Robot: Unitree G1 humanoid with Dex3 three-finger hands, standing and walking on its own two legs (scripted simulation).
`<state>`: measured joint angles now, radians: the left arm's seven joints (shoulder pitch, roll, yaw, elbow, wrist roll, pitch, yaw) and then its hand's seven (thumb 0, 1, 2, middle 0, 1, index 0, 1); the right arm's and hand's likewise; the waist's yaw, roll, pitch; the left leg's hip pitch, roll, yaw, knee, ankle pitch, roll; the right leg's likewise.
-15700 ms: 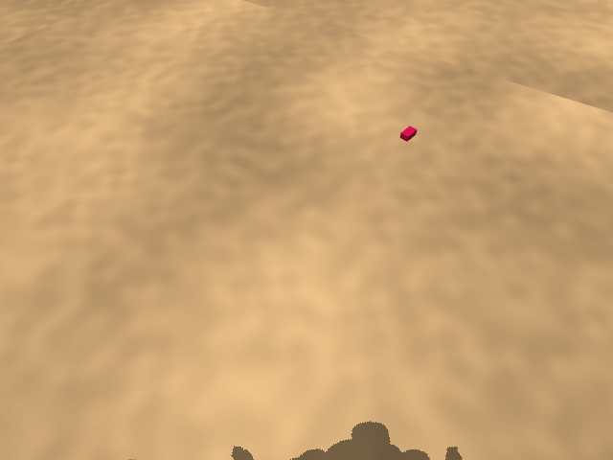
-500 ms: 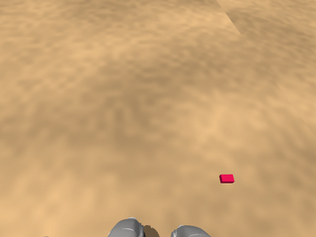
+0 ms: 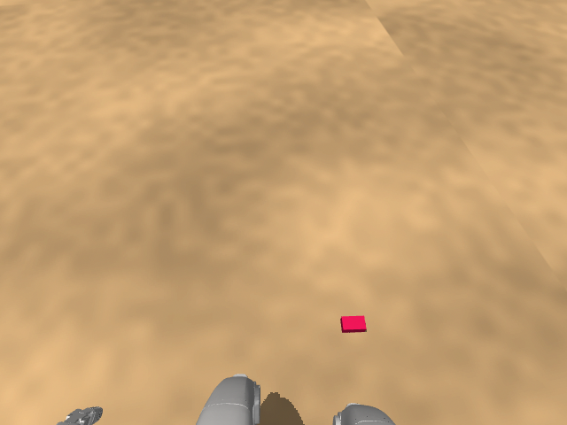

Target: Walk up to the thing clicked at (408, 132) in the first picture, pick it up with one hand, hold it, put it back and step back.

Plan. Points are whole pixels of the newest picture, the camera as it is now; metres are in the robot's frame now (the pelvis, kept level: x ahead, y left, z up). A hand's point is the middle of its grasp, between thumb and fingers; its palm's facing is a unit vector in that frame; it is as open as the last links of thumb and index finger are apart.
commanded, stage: walk up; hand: left
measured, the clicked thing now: (353, 324) +0.49 -0.19 -0.72
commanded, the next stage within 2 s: none
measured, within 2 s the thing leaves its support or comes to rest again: neither
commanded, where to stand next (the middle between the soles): +0.09 -0.41 m, yaw +4 degrees
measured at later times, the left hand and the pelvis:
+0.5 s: hand out of the picture +0.13 +0.06 -0.16, palm faces -0.06 -0.91 -0.42, open 7.4 cm; pelvis +0.01 -0.24 -0.03, yaw +0 degrees
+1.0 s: hand out of the picture +0.09 -0.16 -0.16, palm faces -0.02 -0.92 -0.39, open 7.4 cm; pelvis -0.02 -0.46 -0.03, yaw +1 degrees
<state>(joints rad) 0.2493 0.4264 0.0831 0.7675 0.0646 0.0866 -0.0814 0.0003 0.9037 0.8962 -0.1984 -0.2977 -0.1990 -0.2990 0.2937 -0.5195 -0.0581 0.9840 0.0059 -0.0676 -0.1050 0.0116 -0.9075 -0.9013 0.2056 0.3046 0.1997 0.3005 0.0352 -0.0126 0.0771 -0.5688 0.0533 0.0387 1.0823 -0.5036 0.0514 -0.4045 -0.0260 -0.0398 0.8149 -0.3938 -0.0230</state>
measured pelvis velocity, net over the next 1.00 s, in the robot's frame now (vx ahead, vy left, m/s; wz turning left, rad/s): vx -0.02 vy -0.46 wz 0.01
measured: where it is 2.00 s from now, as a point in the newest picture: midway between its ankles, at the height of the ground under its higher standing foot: outside the picture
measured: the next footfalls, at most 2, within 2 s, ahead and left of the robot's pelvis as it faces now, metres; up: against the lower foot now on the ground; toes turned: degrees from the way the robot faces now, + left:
left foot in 0.10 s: +0.11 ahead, +0.04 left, +0.00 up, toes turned +5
right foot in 0.44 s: +0.09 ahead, -0.40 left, +0.00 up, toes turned +0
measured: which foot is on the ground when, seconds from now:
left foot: up 0.00-0.08, down 0.10-0.46, up 0.48-0.68, down 0.70-1.00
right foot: down 0.00-0.10, up 0.12-0.42, down 0.44-0.70, up 0.72-0.98, down 1.00-1.00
